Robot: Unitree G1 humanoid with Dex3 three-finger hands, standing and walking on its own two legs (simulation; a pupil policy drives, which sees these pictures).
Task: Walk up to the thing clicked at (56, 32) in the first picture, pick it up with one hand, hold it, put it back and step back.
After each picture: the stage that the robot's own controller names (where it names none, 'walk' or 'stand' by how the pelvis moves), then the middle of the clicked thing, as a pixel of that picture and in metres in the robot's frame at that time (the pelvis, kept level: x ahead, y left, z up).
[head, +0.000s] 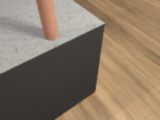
stand; (47, 13) +0.65 +0.18 +0.10
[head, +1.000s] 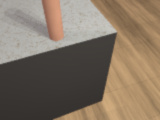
rise first; (52, 13) +0.62 +0.17 +0.12
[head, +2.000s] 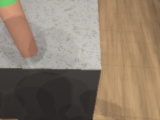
rise first; (18, 27) +0.47 +0.27 +0.11
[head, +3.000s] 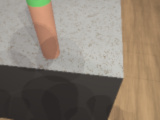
stand; (45, 29) +0.48 +0.16 +0.13
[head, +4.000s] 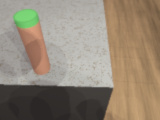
stand; (35, 46) +0.45 +0.19 +0.10
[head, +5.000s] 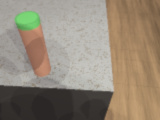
stand; (36, 48) +0.44 +0.19 +0.09
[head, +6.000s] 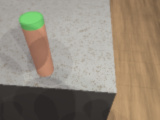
stand; (39, 48) +0.44 +0.18 +0.09
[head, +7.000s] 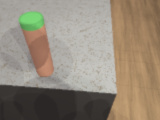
stand; (39, 48) +0.44 +0.18 +0.09
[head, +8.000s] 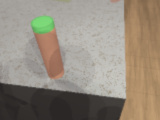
rise first; (50, 51) +0.44 +0.16 +0.10
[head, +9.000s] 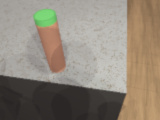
go down; (52, 44) +0.46 +0.16 +0.10
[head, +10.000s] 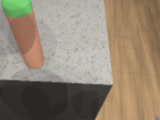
go down; (27, 37) +0.45 +0.16 +0.11
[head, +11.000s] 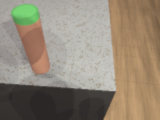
approach; (34, 44) +0.45 +0.16 +0.11
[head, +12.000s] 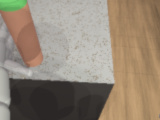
close; (24, 34) +0.45 +0.17 +0.14
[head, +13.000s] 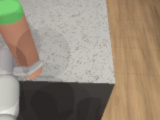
lift; (22, 45) +0.40 +0.18 +0.14
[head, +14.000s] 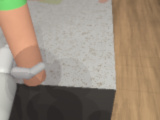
lift; (23, 44) +0.34 +0.17 +0.24
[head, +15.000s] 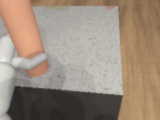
hold; (25, 34) +0.33 +0.16 +0.28
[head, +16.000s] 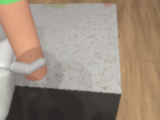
hold; (24, 39) +0.33 +0.16 +0.26
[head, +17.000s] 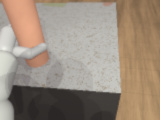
crouch; (26, 23) +0.36 +0.16 +0.28
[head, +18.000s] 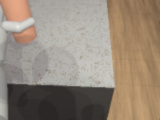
lower; out of the picture +0.45 +0.18 +0.29
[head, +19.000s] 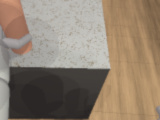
lower; (11, 17) +0.49 +0.18 +0.15
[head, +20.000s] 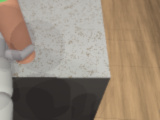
lower; (13, 28) +0.46 +0.18 +0.15
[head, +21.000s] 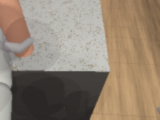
lower; (12, 21) +0.48 +0.18 +0.15
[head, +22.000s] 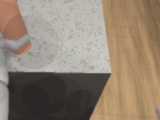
lower; (8, 17) +0.48 +0.19 +0.16
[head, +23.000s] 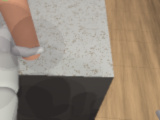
open; (21, 25) +0.46 +0.17 +0.15
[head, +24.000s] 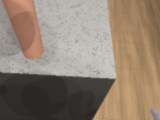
sink last; (25, 24) +0.46 +0.16 +0.15
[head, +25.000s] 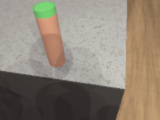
sink last; (51, 38) +0.48 +0.17 +0.12
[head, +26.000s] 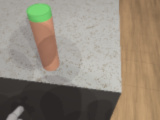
stand; (46, 41) +0.45 +0.16 +0.11
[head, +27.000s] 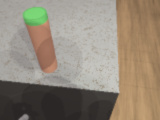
stand; (43, 44) +0.45 +0.17 +0.10
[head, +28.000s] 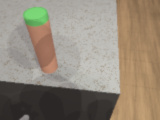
stand; (43, 44) +0.45 +0.17 +0.10
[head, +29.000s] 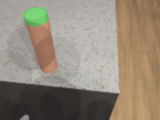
stand; (43, 44) +0.45 +0.17 +0.10
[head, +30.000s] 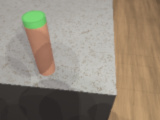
walk; (41, 47) +0.45 +0.17 +0.10
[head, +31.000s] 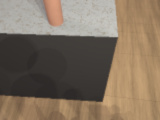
walk; out of the picture +0.66 +0.17 +0.12
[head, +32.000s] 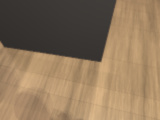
walk; out of the picture +1.04 +0.09 +0.12
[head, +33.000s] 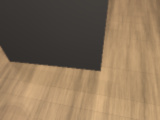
stand; out of the picture +1.09 +0.15 +0.11
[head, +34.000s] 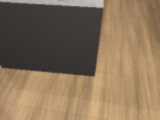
stand; out of the picture +1.07 +0.15 +0.09
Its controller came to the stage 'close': yes
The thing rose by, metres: 0.21
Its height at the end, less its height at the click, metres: +0.00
